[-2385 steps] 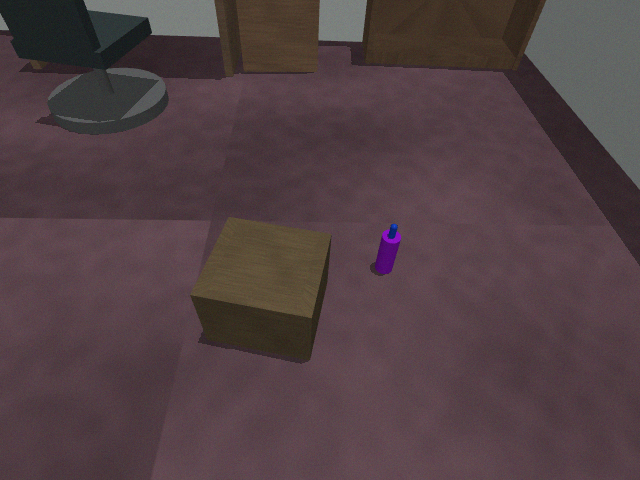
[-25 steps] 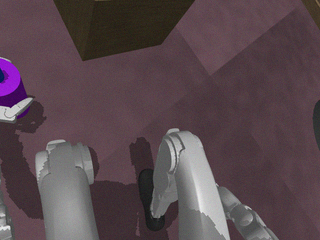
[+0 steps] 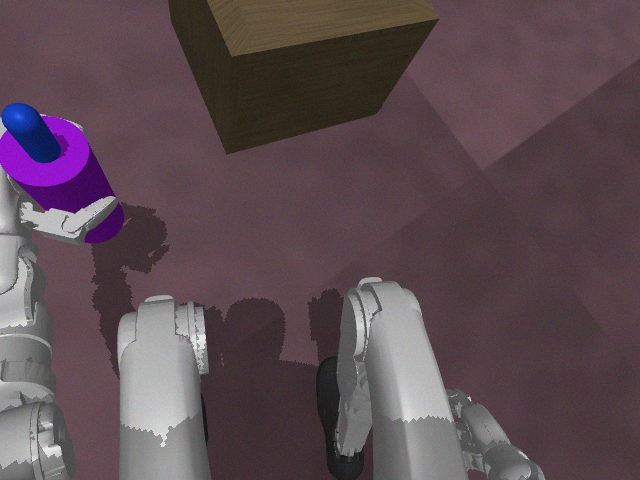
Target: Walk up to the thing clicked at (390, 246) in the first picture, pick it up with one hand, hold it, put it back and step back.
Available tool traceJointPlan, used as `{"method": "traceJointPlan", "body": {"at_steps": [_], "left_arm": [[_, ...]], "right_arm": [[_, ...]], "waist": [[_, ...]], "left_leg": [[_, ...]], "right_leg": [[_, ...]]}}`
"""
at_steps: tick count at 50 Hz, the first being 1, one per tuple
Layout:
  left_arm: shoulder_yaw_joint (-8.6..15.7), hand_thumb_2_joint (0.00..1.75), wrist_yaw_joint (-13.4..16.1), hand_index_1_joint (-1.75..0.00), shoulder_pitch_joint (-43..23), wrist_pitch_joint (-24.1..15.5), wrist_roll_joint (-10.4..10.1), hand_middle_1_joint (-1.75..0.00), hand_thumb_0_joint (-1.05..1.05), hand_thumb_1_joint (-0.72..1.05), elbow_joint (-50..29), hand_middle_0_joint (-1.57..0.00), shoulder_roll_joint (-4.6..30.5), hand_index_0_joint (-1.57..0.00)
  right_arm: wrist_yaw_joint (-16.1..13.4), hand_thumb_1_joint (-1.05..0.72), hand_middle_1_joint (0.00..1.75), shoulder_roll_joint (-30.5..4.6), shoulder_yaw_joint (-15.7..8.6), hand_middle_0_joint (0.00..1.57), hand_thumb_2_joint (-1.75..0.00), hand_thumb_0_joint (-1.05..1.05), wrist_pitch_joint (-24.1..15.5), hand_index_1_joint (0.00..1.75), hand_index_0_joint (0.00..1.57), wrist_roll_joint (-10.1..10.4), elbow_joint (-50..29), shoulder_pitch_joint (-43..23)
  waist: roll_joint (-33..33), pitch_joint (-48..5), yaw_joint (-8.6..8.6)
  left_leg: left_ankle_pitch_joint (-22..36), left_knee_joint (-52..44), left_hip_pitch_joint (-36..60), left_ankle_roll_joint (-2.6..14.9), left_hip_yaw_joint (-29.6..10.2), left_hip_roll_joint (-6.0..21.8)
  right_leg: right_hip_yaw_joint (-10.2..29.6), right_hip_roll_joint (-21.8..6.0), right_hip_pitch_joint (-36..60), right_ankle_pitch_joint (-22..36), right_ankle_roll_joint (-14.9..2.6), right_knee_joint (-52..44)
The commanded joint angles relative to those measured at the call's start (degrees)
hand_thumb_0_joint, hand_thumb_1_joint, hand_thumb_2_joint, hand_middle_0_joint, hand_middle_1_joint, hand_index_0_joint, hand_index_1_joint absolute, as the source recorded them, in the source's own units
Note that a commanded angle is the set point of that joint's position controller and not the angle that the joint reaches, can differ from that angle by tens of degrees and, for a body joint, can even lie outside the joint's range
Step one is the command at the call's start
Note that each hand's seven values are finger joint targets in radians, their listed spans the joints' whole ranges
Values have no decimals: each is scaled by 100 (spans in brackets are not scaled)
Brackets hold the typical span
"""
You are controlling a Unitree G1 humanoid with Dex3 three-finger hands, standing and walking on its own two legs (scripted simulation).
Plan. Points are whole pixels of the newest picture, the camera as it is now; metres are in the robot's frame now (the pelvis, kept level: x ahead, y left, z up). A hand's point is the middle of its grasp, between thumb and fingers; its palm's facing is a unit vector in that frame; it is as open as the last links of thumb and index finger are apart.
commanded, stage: settle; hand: left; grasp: from the side
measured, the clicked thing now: (66, 179) +0.44 +0.25 -0.04
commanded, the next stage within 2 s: lift in 0.68 s
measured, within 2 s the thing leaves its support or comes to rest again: neither
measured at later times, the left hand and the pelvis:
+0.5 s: hand (63, 168) +0.44 +0.24 -0.01, palm faces +0.16 -0.99 -0.05, open 10.0 cm; pelvis +0.00 +0.00 +0.03, yaw +2 degrees
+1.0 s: hand (57, 155) +0.44 +0.24 +0.02, palm faces +0.15 -0.99 -0.04, open 10.0 cm; pelvis +0.00 -0.01 +0.04, yaw +3 degrees
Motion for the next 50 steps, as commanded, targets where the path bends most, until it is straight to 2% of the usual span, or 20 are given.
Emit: {"method": "traceJointPlan", "body": {"at_steps": [1,4,6,7,10,13,15,21,22,24,26,28,32,34,38,39,41,43,48,50], "left_arm": [[428,121,-72,-137,-1816,-469,-139,-134,0,10,-1524,-123,1364,-122],[330,124,-130,-139,-1732,-408,-174,-137,0,11,-1531,-125,1094,-124],[504,123,-97,-140,-1957,-399,-189,-137,0,9,-1720,-126,1278,-126],[341,123,-115,-139,-1691,-347,-208,-137,0,9,-1424,-126,978,-125],[505,126,-76,-142,-1967,-369,-166,-139,0,7,-1683,-128,1222,-127],[203,125,-158,-141,-1963,-312,-148,-139,0,6,-1444,-127,802,-126],[421,125,-116,-142,-2019,-325,-110,-140,0,2,-1499,-129,1133,-128],[359,128,-139,-143,-1941,-271,-125,-140,0,5,-1181,-129,886,-128],[474,128,-136,-143,-2039,-300,-122,-140,0,8,-1385,-130,1045,-129],[363,129,-150,-144,-2229,-327,-107,-141,0,6,-1482,-130,992,-129],[470,131,-95,-146,-2305,-318,-91,-143,0,5,-1551,-132,1104,-131],[352,131,-116,-145,-2013,-278,-131,-142,0,7,-1043,-130,768,-129],[481,131,-96,-145,-2436,-382,-51,-142,0,7,-1516,-130,1168,-129],[344,132,-145,-145,-2282,-330,-108,-142,0,7,-1264,-130,850,-129],[490,132,-97,-143,-2435,-347,-75,-140,0,8,-1321,-128,1059,-127],[331,133,-129,-145,-2178,-315,-61,-141,0,8,-944,-128,784,-127],[499,123,-111,-145,-2479,-357,-62,-145,0,2,-1383,-132,1110,-134],[404,122,-175,-144,-2290,-333,-107,-144,0,2,-1323,-131,899,-133],[525,121,-289,-142,-2295,-259,-215,-142,0,2,-1626,-129,1037,-131],[313,121,-337,-141,-2061,-164,-232,-142,0,2,-1595,-128,805,-131]], "right_arm": [[-134,-90,30,-1366,-569,20,-90,0,-138,30,20,53,-333,649],[-156,-90,30,-1334,-618,20,-90,0,-148,30,20,109,-354,675],[-177,-91,30,-1295,-647,20,-90,0,-171,30,20,110,-305,726],[-175,-91,30,-1271,-631,20,-90,0,-189,30,20,125,-360,686],[-197,-91,30,-1236,-682,20,-90,0,-220,30,20,115,-254,789],[-194,-91,30,-1217,-704,20,-90,0,-254,30,20,110,-250,762],[-216,-92,30,-1220,-734,20,-91,0,-272,30,20,104,-218,772],[-222,-91,30,-1230,-763,20,-90,0,-298,30,20,132,-279,783],[-227,-91,30,-1227,-763,20,-90,0,-302,30,20,115,-245,834],[-231,-91,30,-1209,-771,20,-90,0,-303,30,20,128,-258,806],[-233,-91,30,-1167,-781,20,-91,0,-313,30,20,120,-218,884],[-227,-91,30,-1149,-769,20,-91,0,-340,30,20,143,-251,803],[-243,-91,30,-1165,-795,20,-91,0,-343,30,20,122,-178,889],[-232,-91,30,-1140,-784,20,-90,0,-349,30,20,135,-166,897],[-240,-90,30,-1142,-804,20,-90,0,-356,30,20,145,-150,966],[-235,-91,30,-1114,-781,20,-91,0,-345,30,20,137,-153,942],[-242,-94,30,-1124,-831,20,-91,0,-368,30,20,138,-136,959],[-247,-94,30,-1118,-833,20,-91,0,-367,30,20,147,-131,1005],[-285,-94,30,-1135,-903,20,-91,0,-407,30,20,229,-172,1024],[-315,-94,30,-1114,-914,20,-91,0,-418,30,20,258,-263,987]], "waist": [[1378,-4088,42],[1407,-4116,49],[1475,-4226,102],[1351,-4083,41],[1249,-4163,103],[1296,-3943,-53],[1221,-4020,55],[1122,-4014,12],[1140,-4190,94],[1289,-4194,87],[1256,-4282,131],[1029,-3935,29],[1278,-4213,134],[1218,-4159,52],[1224,-4227,112],[1097,-4054,19],[1129,-4310,136],[1153,-4385,127],[1165,-4501,204],[1036,-4422,152]], "left_leg": [[938,-1770,2711,214,526,-56],[1055,-1933,2929,173,499,-49],[1095,-1909,2944,188,543,-50],[1070,-1968,2878,199,526,-62],[1077,-1931,2834,223,599,-54],[1029,-2029,2897,213,590,-48],[889,-2012,2833,237,633,-57],[867,-2171,2933,228,605,-71],[969,-2144,3012,223,625,-70],[951,-2233,3142,202,618,-75],[982,-2215,3103,215,662,-87],[753,-2284,2936,232,631,-92],[758,-2346,3187,208,659,-91],[852,-2339,3189,215,666,-98],[908,-2382,3223,203,669,-99],[880,-2368,3095,222,677,-105],[819,-2350,3133,233,726,-110],[990,-2375,3238,233,751,-120],[975,-2544,3415,220,732,-112],[866,-2612,3360,256,755,-115]], "right_leg": [[-278,228,2193,1138,-413,-1343],[-283,202,2091,1159,-443,-1324],[-221,201,2172,1201,-440,-1355],[-231,189,2164,1183,-435,-1396],[-151,195,2343,1193,-417,-1495],[-173,177,2194,1145,-428,-1538],[-121,186,2273,1019,-420,-1612],[-155,159,2224,969,-426,-1679],[-132,159,2333,1060,-424,-1664],[-124,143,2213,1010,-448,-1643],[-77,150,2347,1035,-440,-1689],[-115,147,2181,849,-430,-1752],[-81,144,2241,823,-452,-1764],[-80,135,2257,924,-446,-1771],[-66,130,2274,932,-455,-1783],[-72,121,2344,942,-430,-1830],[-13,133,2412,882,-437,-1877],[-3,121,2552,1042,-432,-1882],[3,122,2564,985,-457,-1980],[31,114,2750,918,-434,-2145]]}}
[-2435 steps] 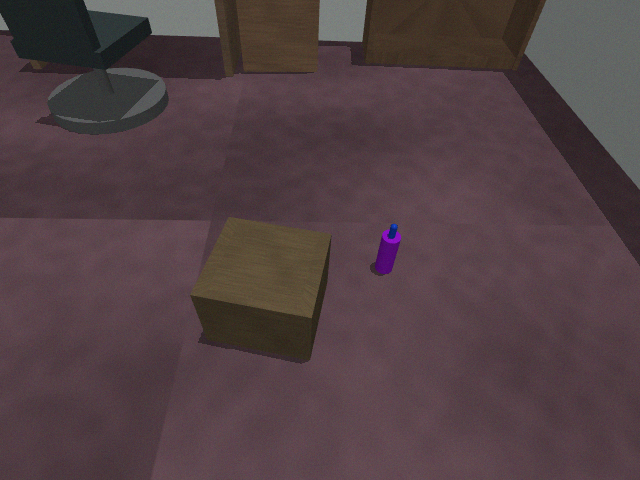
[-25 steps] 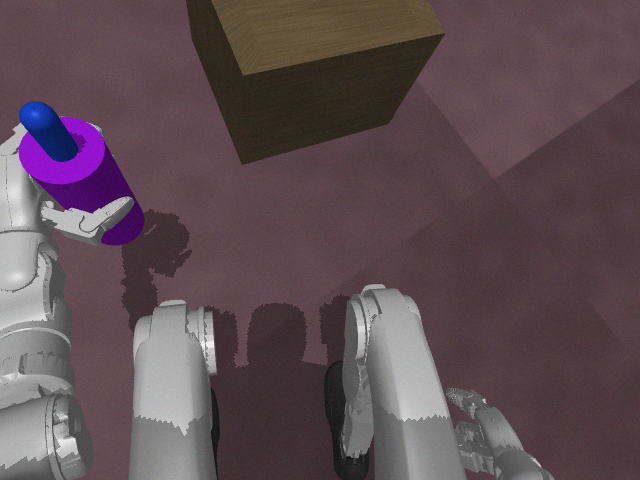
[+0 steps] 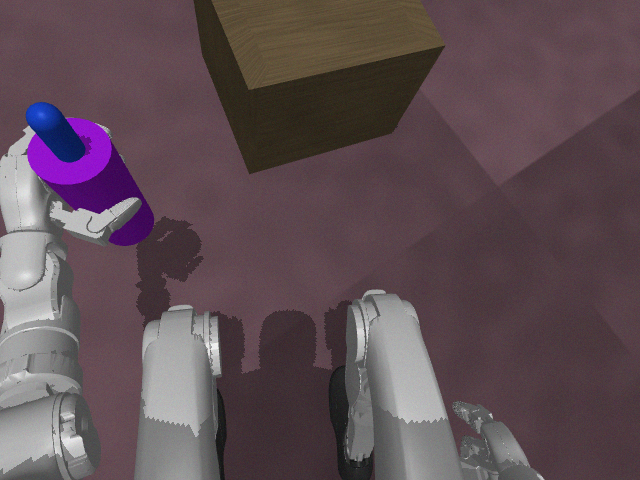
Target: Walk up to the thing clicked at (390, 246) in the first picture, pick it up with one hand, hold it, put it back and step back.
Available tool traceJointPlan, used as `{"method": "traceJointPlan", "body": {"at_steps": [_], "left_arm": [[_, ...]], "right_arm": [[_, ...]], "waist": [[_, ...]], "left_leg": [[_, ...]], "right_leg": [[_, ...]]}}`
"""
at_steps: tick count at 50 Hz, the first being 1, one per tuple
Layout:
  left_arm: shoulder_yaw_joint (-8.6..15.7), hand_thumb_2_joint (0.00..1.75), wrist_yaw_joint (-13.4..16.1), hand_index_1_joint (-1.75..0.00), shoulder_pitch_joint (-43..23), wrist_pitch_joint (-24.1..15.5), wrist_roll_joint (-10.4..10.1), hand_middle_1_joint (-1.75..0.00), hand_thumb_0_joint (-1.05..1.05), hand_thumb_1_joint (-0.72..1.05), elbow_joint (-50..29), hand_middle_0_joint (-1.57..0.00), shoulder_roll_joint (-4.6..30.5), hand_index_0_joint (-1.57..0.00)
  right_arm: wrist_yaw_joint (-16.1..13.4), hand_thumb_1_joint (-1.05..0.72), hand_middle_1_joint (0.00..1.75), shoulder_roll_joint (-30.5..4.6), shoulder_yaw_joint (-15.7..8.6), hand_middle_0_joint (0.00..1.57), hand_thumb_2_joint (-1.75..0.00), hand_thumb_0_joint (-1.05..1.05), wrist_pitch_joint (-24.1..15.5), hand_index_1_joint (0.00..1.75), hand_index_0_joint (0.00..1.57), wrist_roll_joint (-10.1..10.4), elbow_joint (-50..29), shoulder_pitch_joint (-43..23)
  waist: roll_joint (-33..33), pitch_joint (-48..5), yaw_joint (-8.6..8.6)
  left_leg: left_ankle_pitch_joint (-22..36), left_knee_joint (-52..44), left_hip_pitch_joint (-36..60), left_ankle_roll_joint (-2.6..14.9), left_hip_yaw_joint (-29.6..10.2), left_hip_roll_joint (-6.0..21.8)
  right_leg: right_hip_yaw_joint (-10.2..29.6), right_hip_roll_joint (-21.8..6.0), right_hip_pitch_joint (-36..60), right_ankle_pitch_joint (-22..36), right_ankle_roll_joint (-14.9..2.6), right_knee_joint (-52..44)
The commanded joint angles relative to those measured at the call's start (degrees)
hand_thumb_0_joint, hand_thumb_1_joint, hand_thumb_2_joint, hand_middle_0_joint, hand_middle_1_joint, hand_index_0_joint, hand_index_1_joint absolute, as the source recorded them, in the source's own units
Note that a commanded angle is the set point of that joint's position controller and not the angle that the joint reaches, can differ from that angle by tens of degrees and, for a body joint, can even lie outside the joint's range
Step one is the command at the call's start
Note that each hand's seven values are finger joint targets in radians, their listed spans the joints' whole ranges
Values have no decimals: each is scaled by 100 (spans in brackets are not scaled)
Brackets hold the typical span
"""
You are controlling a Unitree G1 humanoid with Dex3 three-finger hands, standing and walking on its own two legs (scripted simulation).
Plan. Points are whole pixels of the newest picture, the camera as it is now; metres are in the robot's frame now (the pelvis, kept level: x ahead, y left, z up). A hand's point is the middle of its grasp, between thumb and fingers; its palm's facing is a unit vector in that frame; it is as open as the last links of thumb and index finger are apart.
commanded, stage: lift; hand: left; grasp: from the side
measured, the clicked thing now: (94, 180) +0.46 +0.22 -0.02
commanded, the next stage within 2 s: hold in 1.96 s
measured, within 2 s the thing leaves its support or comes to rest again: neither
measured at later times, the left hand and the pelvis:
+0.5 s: hand (37, 157) +0.42 +0.22 +0.10, palm faces +0.09 -0.99 -0.05, open 10.0 cm; pelvis +0.01 +0.00 +0.09, yaw +1 degrees
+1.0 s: hand out of the picture +0.40 +0.21 +0.27, palm faces +0.12 -0.99 -0.05, open 10.0 cm; pelvis +0.04 +0.01 +0.24, yaw +2 degrees
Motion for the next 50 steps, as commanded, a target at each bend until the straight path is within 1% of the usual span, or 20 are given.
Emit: {"method": "traceJointPlan", "body": {"at_steps": [1,2,6,9,12,14,15,16,17,19,21,25,30,35,36,37,41,42,44,50], "left_arm": [[305,121,-57,-141,-1955,-472,-295,-142,0,2,-1924,-128,1425,-130],[266,120,-45,-140,-1991,-440,-295,-141,0,1,-2016,-128,1508,-130],[65,121,-4,-140,-1439,-198,-366,-141,0,5,-1968,-127,1046,-130],[78,122,33,-141,-1439,-133,-359,-142,0,8,-2566,-128,1224,-130],[-67,124,65,-143,-1276,8,-442,-144,0,7,-2899,-129,1024,-132],[11,123,95,-142,-1096,104,-503,-143,0,6,-3123,-128,1050,-131],[-197,124,85,-142,-918,193,-507,-143,0,7,-3046,-128,881,-131],[-160,123,117,-141,-1120,199,-533,-142,0,6,-3545,-127,957,-129],[-48,123,154,-142,-748,281,-541,-143,0,6,-3435,-128,985,-130],[-348,124,190,-142,-606,413,-553,-143,0,6,-3644,-127,703,-129],[-217,124,275,-141,-372,527,-552,-142,0,10,-3937,-126,794,-129],[-265,123,434,-140,-126,733,-587,-141,0,5,-4416,-126,759,-128],[-620,123,587,-140,331,932,-585,-141,0,4,-5132,-124,495,-127],[-683,123,784,-140,901,1139,-610,-141,0,6,-5406,-124,367,-127],[-642,124,840,-141,1031,1194,-584,-143,0,5,-5260,-125,398,-128],[-792,125,872,-142,1183,1235,-550,-143,0,6,-5145,-124,235,-127],[-874,125,932,-142,1148,1263,-528,-143,0,7,-5198,-126,239,-129],[-779,126,947,-142,1022,1262,-512,-143,0,9,-5144,-126,341,-129],[-937,127,932,-144,1321,1288,-459,-144,0,6,-4673,-127,130,-130],[-1020,127,805,-144,1147,1165,-486,-145,0,9,-4747,-130,124,-132]], "right_arm": [[-129,-94,30,-1179,-471,20,-91,0,-175,30,20,88,-386,735],[-148,-94,30,-1168,-470,20,-91,0,-175,30,20,107,-385,687],[-189,-93,30,-1126,-507,20,-90,0,-211,30,20,189,-485,685],[-229,-93,30,-1136,-533,20,-90,0,-215,30,20,235,-559,682],[-262,-92,30,-1063,-532,20,-90,0,-253,30,20,300,-618,621],[-293,-92,30,-1059,-570,20,-90,0,-287,30,20,333,-638,648],[-310,-92,30,-1043,-563,20,-90,0,-290,30,20,359,-681,602],[-317,-91,30,-1025,-559,20,-90,0,-308,30,20,373,-707,599],[-334,-92,30,-1014,-584,20,-90,0,-315,30,20,392,-692,618],[-355,-91,30,-973,-579,20,-90,0,-328,30,20,438,-746,575],[-384,-91,30,-962,-617,20,-90,0,-354,30,20,475,-776,569],[-437,-91,30,-871,-613,20,-90,0,-385,30,20,540,-852,492],[-497,-91,30,-795,-618,20,-90,0,-436,30,20,589,-963,419],[-564,-91,30,-704,-587,20,-90,0,-503,30,20,626,-962,512],[-590,-91,30,-693,-575,20,-90,0,-513,30,20,645,-950,474],[-586,-91,30,-636,-547,20,-90,0,-524,30,20,635,-901,536],[-635,-90,30,-624,-540,20,-90,0,-603,30,20,612,-883,616],[-645,-90,30,-603,-526,20,-90,0,-619,30,20,614,-889,557],[-621,-90,30,-543,-474,20,-90,0,-616,30,20,609,-819,584],[-587,-90,30,-562,-475,20,-90,0,-711,30,20,606,-950,479]], "waist": [[932,-4208,135],[1034,-4205,185],[812,-3984,112],[1105,-4096,238],[989,-3976,200],[909,-4009,255],[858,-3910,201],[884,-3967,211],[845,-4056,334],[786,-3895,281],[792,-3977,363],[638,-3793,405],[719,-3720,432],[545,-3656,444],[468,-3353,435],[377,-3270,369],[432,-3086,324],[425,-2932,364],[398,-2405,391],[642,-2204,488]], "left_leg": [[894,-1775,2905,256,383,-135],[857,-1836,2988,247,382,-134],[822,-2069,3050,264,328,-136],[788,-2356,3450,221,234,-110],[655,-2548,3512,239,222,-107],[688,-2675,3690,246,231,-94],[695,-2735,3718,262,237,-98],[626,-2837,3785,260,223,-88],[809,-2890,3929,254,248,-92],[765,-3079,4091,254,218,-81],[963,-3211,4366,242,203,-62],[931,-3533,4576,273,243,-56],[1046,-4091,5211,234,194,-38],[1590,-4572,5926,233,167,-34],[1435,-4727,5901,237,164,-46],[1578,-4794,6004,238,160,-28],[2109,-5070,6453,248,209,-38],[2027,-5158,6473,253,237,-46],[1781,-5501,6547,221,206,-28],[1651,-6172,7254,165,211,-28]], "right_leg": [[-217,181,2419,1010,-362,-1548],[-197,177,2340,960,-378,-1579],[-209,175,2447,942,-370,-1829],[-208,153,2445,900,-402,-1923],[-181,153,2602,822,-387,-2163],[-152,161,2785,842,-369,-2360],[-138,153,2854,860,-364,-2466],[-137,151,2979,810,-362,-2545],[-107,149,3141,950,-359,-2623],[-97,147,3225,923,-360,-2818],[-100,146,3402,1084,-359,-2951],[-30,161,3922,1093,-324,-3419],[-33,172,4511,1207,-309,-3901],[-59,193,5282,1725,-266,-4444],[-64,206,5349,1611,-260,-4605],[-69,209,5430,1758,-252,-4679],[-65,233,5999,2280,-243,-5057],[-26,223,6086,2224,-240,-5205],[-66,231,6064,1947,-261,-5408],[-109,228,6498,1794,-278,-5964]]}}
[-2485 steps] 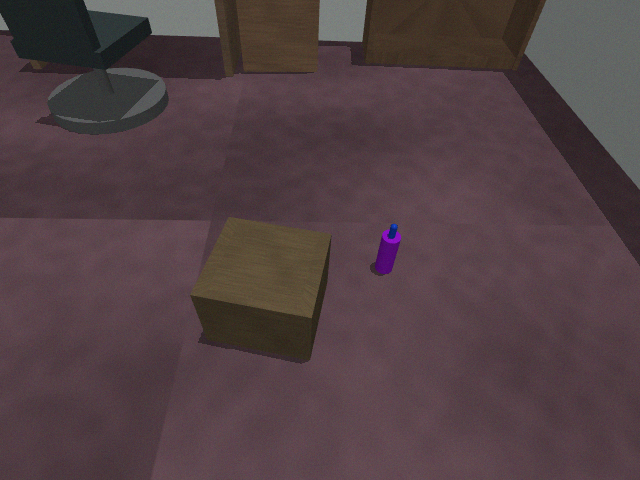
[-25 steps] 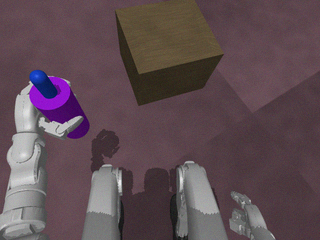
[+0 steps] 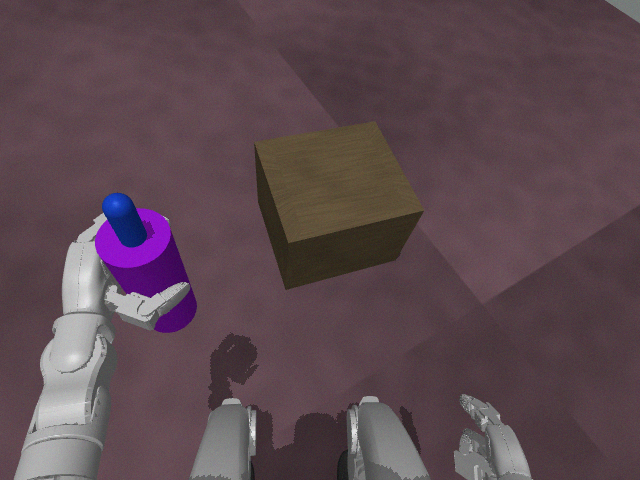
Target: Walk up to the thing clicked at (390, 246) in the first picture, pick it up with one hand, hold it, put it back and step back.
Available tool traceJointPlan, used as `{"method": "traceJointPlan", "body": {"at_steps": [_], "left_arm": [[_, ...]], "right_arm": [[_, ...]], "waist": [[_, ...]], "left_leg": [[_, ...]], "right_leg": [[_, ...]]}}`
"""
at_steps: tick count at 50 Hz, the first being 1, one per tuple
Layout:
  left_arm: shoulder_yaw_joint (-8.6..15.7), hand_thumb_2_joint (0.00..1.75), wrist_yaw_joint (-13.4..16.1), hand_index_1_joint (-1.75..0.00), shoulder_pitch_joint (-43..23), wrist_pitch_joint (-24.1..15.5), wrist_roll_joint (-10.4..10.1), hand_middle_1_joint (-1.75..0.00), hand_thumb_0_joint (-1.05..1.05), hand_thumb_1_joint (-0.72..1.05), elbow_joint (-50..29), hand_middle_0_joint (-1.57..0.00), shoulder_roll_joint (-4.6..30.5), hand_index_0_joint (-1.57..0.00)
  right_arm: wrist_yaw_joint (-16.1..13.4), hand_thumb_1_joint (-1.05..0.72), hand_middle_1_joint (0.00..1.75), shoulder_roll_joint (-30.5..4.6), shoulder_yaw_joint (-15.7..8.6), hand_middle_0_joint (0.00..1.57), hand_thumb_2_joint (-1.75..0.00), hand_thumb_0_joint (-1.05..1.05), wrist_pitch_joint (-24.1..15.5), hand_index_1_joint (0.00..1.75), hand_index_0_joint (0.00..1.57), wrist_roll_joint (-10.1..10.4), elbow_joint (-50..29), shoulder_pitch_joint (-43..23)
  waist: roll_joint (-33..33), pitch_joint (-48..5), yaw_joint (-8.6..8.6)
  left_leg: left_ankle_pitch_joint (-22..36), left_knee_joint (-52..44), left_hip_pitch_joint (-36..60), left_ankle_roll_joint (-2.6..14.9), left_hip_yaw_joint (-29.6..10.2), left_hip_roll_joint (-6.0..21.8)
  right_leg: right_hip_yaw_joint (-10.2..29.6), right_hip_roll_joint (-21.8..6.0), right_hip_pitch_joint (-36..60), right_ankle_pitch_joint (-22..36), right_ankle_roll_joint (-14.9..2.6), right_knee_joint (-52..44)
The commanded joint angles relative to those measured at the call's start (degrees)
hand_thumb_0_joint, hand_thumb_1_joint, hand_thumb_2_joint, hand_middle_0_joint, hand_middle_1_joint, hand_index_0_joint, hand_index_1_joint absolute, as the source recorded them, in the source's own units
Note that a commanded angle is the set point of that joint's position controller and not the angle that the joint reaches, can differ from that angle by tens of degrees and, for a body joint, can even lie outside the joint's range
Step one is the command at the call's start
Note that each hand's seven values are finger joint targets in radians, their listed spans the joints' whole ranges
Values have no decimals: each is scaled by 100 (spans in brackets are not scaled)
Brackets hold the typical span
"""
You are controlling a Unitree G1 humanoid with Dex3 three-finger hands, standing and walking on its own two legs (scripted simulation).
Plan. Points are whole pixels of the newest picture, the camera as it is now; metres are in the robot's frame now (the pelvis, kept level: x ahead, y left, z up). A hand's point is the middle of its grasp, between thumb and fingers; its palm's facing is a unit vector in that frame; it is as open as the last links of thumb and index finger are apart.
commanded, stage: lift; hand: left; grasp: from the side
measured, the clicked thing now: (149, 266) +0.36 +0.19 +0.03
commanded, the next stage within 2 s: hold in 0.96 s
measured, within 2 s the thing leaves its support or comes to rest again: neither
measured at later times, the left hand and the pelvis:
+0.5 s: hand (138, 239) +0.36 +0.18 +0.10, palm faces +0.06 -1.00 -0.03, open 10.0 cm; pelvis +0.02 +0.00 +0.07, yaw +0 degrees
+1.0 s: hand (142, 216) +0.37 +0.17 +0.13, palm faces +0.05 -1.00 -0.01, open 10.0 cm; pelvis +0.04 -0.01 +0.10, yaw +1 degrees
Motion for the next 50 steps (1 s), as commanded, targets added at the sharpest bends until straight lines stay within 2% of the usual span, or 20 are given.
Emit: {"method": "traceJointPlan", "body": {"at_steps": [1,6,11,12,14,16,17,20,21,23,27,30,32,35,37,39,44,46,49,50], "left_arm": [[321,126,-96,-144,-1319,-586,-177,-145,0,9,-1164,-130,783,-132],[264,124,-152,-143,-1578,-759,-209,-143,0,8,-1583,-130,788,-132],[206,124,-168,-142,-1435,-814,-246,-142,0,7,-1326,-130,653,-132],[134,124,-160,-143,-1683,-870,-260,-144,0,5,-1799,-130,662,-132],[227,125,-125,-144,-1295,-818,-222,-144,0,5,-1222,-130,678,-132],[134,125,-127,-143,-1724,-913,-225,-142,0,8,-1777,-129,686,-130],[184,126,-117,-144,-1389,-876,-215,-144,0,10,-1294,-130,609,-132],[177,126,-153,-143,-1207,-844,-244,-144,0,7,-1232,-128,582,-130],[111,127,-164,-142,-1667,-905,-250,-143,0,11,-1792,-127,653,-130],[138,128,-149,-144,-1280,-851,-224,-144,0,11,-1379,-128,597,-130],[212,126,-177,-141,-1409,-872,-246,-142,0,7,-1314,-125,618,-127],[98,126,-232,-141,-1230,-832,-223,-141,0,9,-953,-124,448,-126],[191,125,-239,-141,-1628,-932,-226,-141,0,6,-1405,-124,639,-126],[154,125,-306,-140,-1187,-882,-257,-141,0,8,-859,-124,423,-126],[170,125,-316,-140,-1649,-981,-265,-140,0,7,-1446,-123,594,-125],[203,125,-327,-140,-1225,-936,-255,-140,0,7,-888,-122,500,-124],[107,124,-379,-139,-1399,-992,-279,-139,0,11,-994,-122,420,-124],[258,124,-369,-138,-1606,-1033,-277,-138,0,10,-1249,-122,632,-124],[144,125,-401,-141,-1368,-1017,-304,-141,0,9,-896,-123,383,-125],[267,126,-379,-140,-1661,-1073,-270,-140,0,10,-1310,-123,631,-125]], "right_arm": [[-47,-91,30,-833,-298,20,-90,0,-274,30,20,19,-459,219],[-28,-91,30,-904,-326,20,-90,0,-309,30,20,-2,-535,229],[-35,-91,30,-836,-265,20,-90,0,-323,30,20,-26,-439,300],[-41,-92,30,-813,-257,20,-90,0,-329,30,20,-25,-521,260],[-61,-92,30,-840,-287,20,-90,0,-333,30,20,-27,-431,283],[-48,-91,30,-812,-268,20,-90,0,-335,30,20,-48,-473,276],[-60,-91,30,-809,-273,20,-90,0,-326,30,20,-47,-420,285],[-68,-91,30,-762,-246,20,-90,0,-298,30,20,-49,-428,333],[-74,-90,30,-842,-309,20,-90,0,-306,30,20,-59,-469,349],[-85,-91,30,-775,-272,20,-90,0,-278,30,20,-66,-422,371],[-96,-91,30,-751,-275,20,-90,0,-250,30,20,-73,-352,415],[-90,-90,30,-735,-272,20,-90,0,-228,30,20,-86,-311,442],[-93,-90,30,-719,-273,20,-90,0,-211,30,20,-91,-400,332],[-81,-90,30,-712,-268,20,-90,0,-184,30,20,-97,-348,373],[-86,-90,30,-738,-292,20,-90,0,-178,30,20,-102,-364,378],[-81,-90,30,-739,-286,20,-90,0,-163,30,20,-98,-355,352],[-80,-90,30,-740,-286,20,-90,0,-128,30,20,-115,-353,334],[-103,-90,30,-737,-294,20,-90,0,-119,30,20,-120,-340,353],[-88,-90,30,-739,-280,20,-90,0,-114,30,20,-121,-383,272],[-105,-90,30,-734,-294,20,-90,0,-113,30,20,-121,-380,291]], "waist": [[476,-1851,-10],[672,-2056,68],[424,-1806,16],[459,-1897,68],[352,-1654,41],[519,-1765,52],[376,-1582,67],[247,-1600,58],[402,-1816,45],[350,-1626,81],[262,-1593,68],[138,-1386,24],[325,-1495,75],[119,-1293,51],[439,-1480,94],[102,-1256,97],[283,-1217,58],[213,-1388,74],[144,-1082,65],[286,-1266,139]], "left_leg": [[1028,-1737,2169,106,-36,-175],[1255,-2187,2922,28,-147,-121],[1336,-2435,3017,53,-71,-138],[1357,-2465,3089,59,-28,-163],[1257,-2602,3145,67,5,-160],[1320,-2689,3285,43,-5,-164],[1321,-2778,3354,37,-47,-142],[1628,-2828,3435,55,54,-175],[1751,-2888,3623,36,37,-167],[1978,-2932,3657,35,66,-179],[2278,-3009,3775,53,134,-178],[2286,-3129,3850,53,153,-163],[2313,-3160,3871,69,218,-210],[2387,-3255,3913,70,204,-192],[2582,-3296,4196,46,237,-191],[2462,-3383,4088,61,209,-179],[2496,-3493,4264,35,209,-190],[2539,-3474,4269,65,266,-203],[2464,-3568,4220,60,252,-205],[2498,-3573,4346,59,300,-214]], "right_leg": [[30,195,1387,1137,-264,-1446],[-32,193,1631,1287,-277,-1643],[-41,220,2018,1401,-259,-1960],[-18,210,2192,1434,-246,-2030],[-18,226,2244,1350,-245,-2186],[-12,215,2364,1412,-247,-2241],[-41,232,2341,1393,-248,-2280],[-25,258,2716,1664,-236,-2461],[-30,251,2797,1759,-258,-2460],[-32,249,2943,1946,-251,-2542],[17,248,3283,2254,-236,-2683],[17,251,3351,2281,-230,-2833],[73,213,3634,2371,-217,-2922],[47,236,3663,2437,-213,-2997],[62,218,3736,2582,-225,-3026],[39,235,3816,2483,-217,-3082],[43,235,3829,2490,-225,-3172],[78,213,4067,2641,-194,-3239],[68,220,4011,2560,-200,-3275],[94,206,4100,2596,-196,-3313]]}}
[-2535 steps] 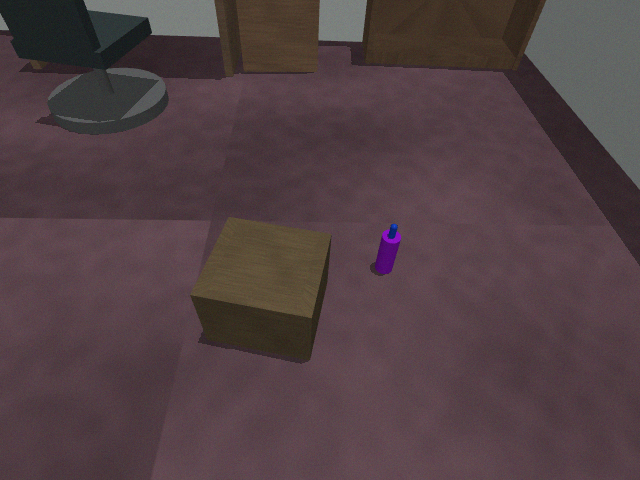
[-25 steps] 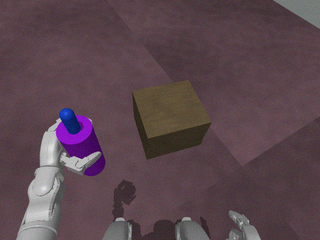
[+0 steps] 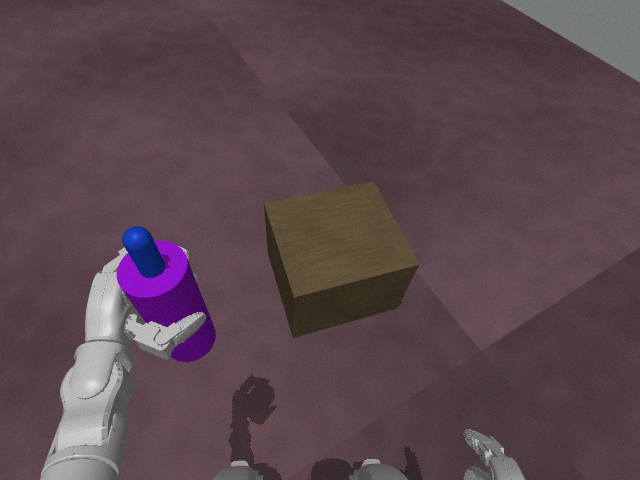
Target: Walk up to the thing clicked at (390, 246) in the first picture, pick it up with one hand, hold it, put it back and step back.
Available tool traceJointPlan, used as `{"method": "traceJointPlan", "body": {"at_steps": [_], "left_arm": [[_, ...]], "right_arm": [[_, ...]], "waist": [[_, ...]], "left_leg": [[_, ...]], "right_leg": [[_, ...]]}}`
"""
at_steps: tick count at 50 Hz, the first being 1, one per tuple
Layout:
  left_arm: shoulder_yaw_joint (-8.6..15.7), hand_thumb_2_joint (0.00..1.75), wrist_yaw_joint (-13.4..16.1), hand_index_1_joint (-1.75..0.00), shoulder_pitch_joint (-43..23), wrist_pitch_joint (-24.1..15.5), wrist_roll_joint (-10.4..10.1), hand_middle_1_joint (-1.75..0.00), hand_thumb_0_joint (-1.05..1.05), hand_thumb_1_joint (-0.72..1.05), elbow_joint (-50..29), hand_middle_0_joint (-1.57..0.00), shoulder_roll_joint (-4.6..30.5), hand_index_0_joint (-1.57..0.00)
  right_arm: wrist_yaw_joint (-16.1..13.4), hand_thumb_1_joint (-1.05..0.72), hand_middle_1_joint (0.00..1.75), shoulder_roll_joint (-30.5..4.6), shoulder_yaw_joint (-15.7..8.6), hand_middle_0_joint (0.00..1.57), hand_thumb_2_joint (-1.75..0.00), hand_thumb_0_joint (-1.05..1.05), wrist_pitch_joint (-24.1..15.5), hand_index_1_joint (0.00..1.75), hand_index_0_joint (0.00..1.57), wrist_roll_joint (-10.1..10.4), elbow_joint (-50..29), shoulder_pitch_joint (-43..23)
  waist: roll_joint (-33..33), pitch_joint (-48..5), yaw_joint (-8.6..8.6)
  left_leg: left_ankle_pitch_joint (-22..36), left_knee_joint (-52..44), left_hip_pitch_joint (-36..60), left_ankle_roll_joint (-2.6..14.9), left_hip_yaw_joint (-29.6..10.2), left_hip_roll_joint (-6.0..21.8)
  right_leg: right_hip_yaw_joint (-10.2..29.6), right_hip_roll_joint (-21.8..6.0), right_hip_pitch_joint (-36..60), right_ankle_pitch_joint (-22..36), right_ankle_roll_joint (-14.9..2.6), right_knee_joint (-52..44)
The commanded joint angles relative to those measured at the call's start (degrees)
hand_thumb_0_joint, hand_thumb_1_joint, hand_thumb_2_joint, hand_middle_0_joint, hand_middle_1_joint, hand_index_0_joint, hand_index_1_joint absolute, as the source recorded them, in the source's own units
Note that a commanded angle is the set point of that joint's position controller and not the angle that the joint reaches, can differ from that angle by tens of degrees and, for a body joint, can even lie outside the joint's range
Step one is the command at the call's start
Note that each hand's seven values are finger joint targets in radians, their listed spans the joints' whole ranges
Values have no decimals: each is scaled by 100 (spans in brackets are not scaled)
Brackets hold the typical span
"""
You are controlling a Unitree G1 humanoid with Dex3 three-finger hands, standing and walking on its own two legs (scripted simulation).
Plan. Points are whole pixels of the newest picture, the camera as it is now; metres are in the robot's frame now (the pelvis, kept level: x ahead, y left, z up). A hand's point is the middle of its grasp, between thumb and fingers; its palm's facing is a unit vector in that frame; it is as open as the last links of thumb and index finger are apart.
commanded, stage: hold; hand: left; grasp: from the side
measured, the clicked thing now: (168, 296) +0.33 +0.17 +0.04
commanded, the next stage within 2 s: none
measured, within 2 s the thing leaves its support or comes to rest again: neither
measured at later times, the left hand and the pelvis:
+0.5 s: hand (168, 297) +0.32 +0.17 +0.05, palm faces +0.04 -1.00 -0.01, open 10.0 cm; pelvis +0.00 +0.00 +0.01, yaw +0 degrees
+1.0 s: hand (169, 295) +0.32 +0.16 +0.06, palm faces +0.03 -1.00 -0.01, open 10.0 cm; pelvis +0.00 +0.00 +0.02, yaw +0 degrees
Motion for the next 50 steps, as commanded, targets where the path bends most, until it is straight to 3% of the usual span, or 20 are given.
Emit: {"method": "traceJointPlan", "body": {"at_steps": [1,5,6,9,11,15,16,23,24,26,30,31,33,37,41,42,44,46,48,50], "left_arm": [[363,126,0,-140,-1693,-588,-132,-140,0,12,-1521,-123,833,-125],[259,117,-21,-137,-1639,-582,-178,-138,0,11,-1480,-125,675,-127],[378,116,-3,-137,-1793,-600,-197,-137,0,10,-1745,-124,816,-126],[275,116,4,-137,-1584,-537,-162,-138,0,9,-1410,-124,670,-126],[378,116,45,-137,-1682,-574,-125,-137,0,8,-1521,-123,781,-125],[237,118,7,-138,-1607,-545,-125,-138,0,11,-1292,-124,626,-126],[387,116,28,-136,-1868,-600,-131,-137,0,11,-1768,-123,852,-125],[218,117,3,-137,-1793,-603,-128,-137,0,14,-1570,-124,683,-126],[394,117,29,-136,-1944,-638,-123,-137,0,15,-1848,-124,879,-126],[174,117,-16,-136,-1596,-578,-136,-137,0,17,-1415,-123,592,-125],[332,117,23,-136,-1982,-619,-137,-137,0,14,-1809,-123,844,-125],[203,118,22,-137,-1785,-585,-112,-138,0,14,-1524,-123,666,-125],[355,118,41,-137,-1880,-585,-139,-138,0,14,-1542,-124,786,-125],[187,119,-13,-139,-1825,-587,-147,-139,0,14,-1364,-124,606,-126],[252,118,-22,-138,-2078,-623,-125,-138,0,12,-1705,-124,765,-126],[234,118,-7,-138,-1695,-567,-129,-138,0,13,-1095,-124,596,-126],[373,118,6,-136,-1963,-641,-153,-137,0,14,-1475,-123,782,-125],[179,119,-16,-138,-1836,-626,-112,-139,0,15,-1147,-124,567,-126],[336,120,-6,-138,-2189,-719,-110,-139,0,17,-1580,-124,832,-126],[380,120,-13,-139,-1973,-730,-116,-139,0,17,-1428,-125,832,-127]], "right_arm": [[-76,-90,30,-800,-287,20,-90,0,-218,30,20,24,-627,4],[-66,-92,30,-787,-283,20,-90,0,-224,30,20,22,-595,17],[-74,-92,30,-786,-285,20,-90,0,-219,30,20,21,-610,-14],[-72,-92,30,-779,-282,20,-90,0,-205,30,20,8,-581,-8],[-63,-91,30,-771,-295,20,-90,0,-184,30,20,2,-588,-30],[-50,-92,30,-782,-293,20,-90,0,-183,30,20,2,-607,-63],[-48,-92,30,-780,-295,20,-90,0,-178,30,20,8,-635,-83],[-40,-91,30,-761,-271,20,-90,0,-205,30,20,13,-667,-188],[-46,-91,30,-773,-292,20,-90,0,-204,30,20,12,-656,-146],[-50,-91,30,-768,-266,20,-90,0,-203,30,20,17,-651,-154],[-61,-91,30,-789,-279,20,-90,0,-220,30,20,22,-632,-189],[-54,-91,30,-744,-256,20,-90,0,-229,30,20,10,-632,-204],[-54,-91,30,-785,-270,20,-90,0,-234,30,20,20,-595,-152],[-47,-91,30,-760,-265,20,-90,0,-249,30,20,9,-572,-179],[-42,-91,30,-774,-280,20,-90,0,-248,30,20,20,-610,-248],[-34,-92,30,-760,-267,20,-90,0,-244,30,20,11,-577,-181],[-25,-91,30,-762,-277,20,-90,0,-252,30,20,6,-559,-201],[-16,-91,30,-752,-265,20,-90,0,-252,30,20,3,-559,-202],[0,-90,30,-786,-289,20,-90,0,-252,30,20,-1,-564,-193],[-18,-91,30,-782,-281,20,-90,0,-242,30,20,4,-586,-234]], "waist": [[177,-1854,-17],[196,-1799,-29],[296,-1798,22],[102,-1779,-26],[236,-1705,41],[98,-1630,-38],[232,-1684,65],[290,-1512,1],[288,-1641,60],[149,-1463,-10],[290,-1540,25],[272,-1454,8],[178,-1447,31],[64,-1405,-1],[293,-1463,63],[-7,-1399,17],[121,-1500,94],[-3,-1303,1],[368,-1491,59],[181,-1481,77]], "left_leg": [[1810,-862,1199,90,35,-207],[1991,-916,1317,72,23,-195],[2035,-919,1337,75,55,-206],[2121,-922,1336,103,64,-200],[2035,-991,1365,84,74,-214],[1937,-1087,1389,81,43,-197],[1939,-1116,1430,80,72,-204],[1716,-1258,1485,78,88,-227],[1719,-1262,1538,81,105,-225],[1711,-1320,1547,79,79,-217],[1731,-1378,1665,76,94,-227],[1694,-1380,1639,70,95,-222],[1735,-1409,1647,78,83,-213],[1731,-1417,1640,102,109,-229],[1688,-1495,1763,77,119,-238],[1750,-1445,1678,100,110,-234],[1773,-1448,1647,108,144,-245],[1697,-1504,1661,101,111,-221],[1697,-1517,1759,66,114,-224],[1672,-1523,1745,89,113,-240]], "right_leg": [[-10,188,1016,1906,-180,-672],[-37,206,1071,2011,-192,-693],[-19,199,1114,2062,-185,-724],[-14,194,1210,2194,-165,-777],[-12,188,1220,2094,-177,-801],[-34,204,1230,1980,-181,-868],[-27,194,1309,1988,-182,-890],[-16,193,1321,1828,-169,-1031],[-10,184,1403,1837,-173,-1049],[-38,202,1374,1811,-175,-1079],[-16,177,1477,1833,-169,-1142],[-19,192,1412,1791,-172,-1142],[-27,185,1497,1819,-172,-1177],[-18,168,1528,1875,-145,-1237],[-19,164,1531,1798,-164,-1287],[-25,173,1591,1859,-143,-1285],[6,149,1661,1933,-145,-1291],[-35,178,1527,1825,-151,-1286],[-17,170,1507,1791,-184,-1257],[-18,167,1639,1776,-157,-1310]]}}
